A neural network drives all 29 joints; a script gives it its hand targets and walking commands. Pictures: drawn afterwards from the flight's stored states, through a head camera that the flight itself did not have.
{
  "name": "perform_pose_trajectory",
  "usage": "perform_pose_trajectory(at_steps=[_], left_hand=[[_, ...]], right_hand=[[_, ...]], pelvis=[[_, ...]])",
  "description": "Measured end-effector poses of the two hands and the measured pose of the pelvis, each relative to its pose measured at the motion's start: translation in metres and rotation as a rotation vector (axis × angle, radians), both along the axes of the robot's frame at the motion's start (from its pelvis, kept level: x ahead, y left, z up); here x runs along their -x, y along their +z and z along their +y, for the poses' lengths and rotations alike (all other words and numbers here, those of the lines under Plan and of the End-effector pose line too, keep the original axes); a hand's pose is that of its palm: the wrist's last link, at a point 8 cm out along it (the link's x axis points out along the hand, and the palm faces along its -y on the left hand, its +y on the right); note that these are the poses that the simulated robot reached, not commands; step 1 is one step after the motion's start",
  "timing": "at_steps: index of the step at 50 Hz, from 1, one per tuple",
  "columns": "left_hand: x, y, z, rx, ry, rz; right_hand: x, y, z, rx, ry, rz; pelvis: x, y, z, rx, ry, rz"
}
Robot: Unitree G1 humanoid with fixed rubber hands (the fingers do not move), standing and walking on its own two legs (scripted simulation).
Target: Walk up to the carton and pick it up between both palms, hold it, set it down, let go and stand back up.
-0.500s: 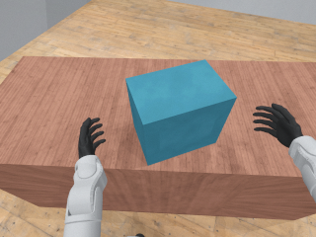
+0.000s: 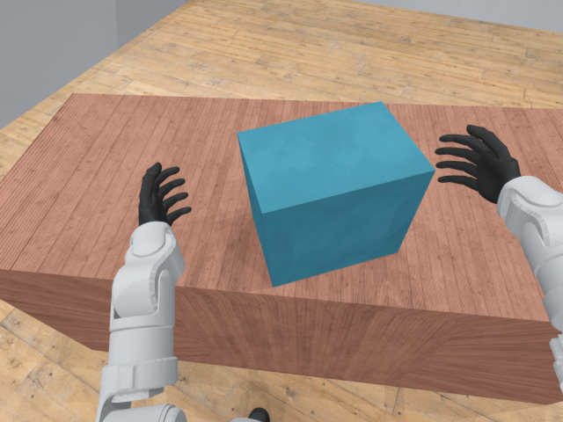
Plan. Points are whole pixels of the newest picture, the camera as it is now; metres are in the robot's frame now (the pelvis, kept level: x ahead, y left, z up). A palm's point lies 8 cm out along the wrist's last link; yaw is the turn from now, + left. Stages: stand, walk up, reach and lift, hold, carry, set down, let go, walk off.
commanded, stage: reach and lift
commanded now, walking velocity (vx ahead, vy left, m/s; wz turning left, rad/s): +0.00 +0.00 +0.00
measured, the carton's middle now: (325, 198) +0.46 +0.04 +0.00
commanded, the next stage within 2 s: none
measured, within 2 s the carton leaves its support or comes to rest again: neither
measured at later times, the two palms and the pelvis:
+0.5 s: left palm (147, 185) +0.34 +0.28 +0.13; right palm (476, 127) +0.49 -0.15 +0.16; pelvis +0.01 +0.01 +0.00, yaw +0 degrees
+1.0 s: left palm (142, 155) +0.38 +0.30 +0.15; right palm (444, 98) +0.53 -0.11 +0.17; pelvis +0.01 +0.02 +0.00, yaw +1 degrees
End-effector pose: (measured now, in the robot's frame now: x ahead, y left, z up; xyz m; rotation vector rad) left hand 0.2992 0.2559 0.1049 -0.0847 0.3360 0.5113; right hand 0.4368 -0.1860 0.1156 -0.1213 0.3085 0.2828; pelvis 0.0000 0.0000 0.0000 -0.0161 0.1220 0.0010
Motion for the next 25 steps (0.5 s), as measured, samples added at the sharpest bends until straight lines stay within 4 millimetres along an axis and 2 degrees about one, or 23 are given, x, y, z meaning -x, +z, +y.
perform_pose_trajectory(at_steps=[9,15,21,25], left_hand=[[-0.020,0.013,0.011,-0.009,0.012,0.000],[-0.023,0.019,0.020,-0.020,0.012,-0.009],[-0.032,0.019,0.021,0.009,0.001,0.001],[-0.039,0.029,0.020,-0.003,0.002,-0.020]], right_hand=[[-0.024,0.008,0.015,-0.005,-0.003,-0.006],[-0.037,0.018,0.019,-0.007,-0.022,-0.025],[-0.049,0.031,0.025,-0.004,-0.015,-0.023],[-0.056,0.040,0.034,-0.031,0.003,-0.020]], pelvis=[[-0.007,0.001,0.005,0.002,0.001,0.027],[-0.010,0.002,0.010,0.002,0.004,0.031],[-0.008,0.001,0.011,0.002,-0.001,0.054],[-0.008,0.000,0.010,0.004,-0.003,0.070]])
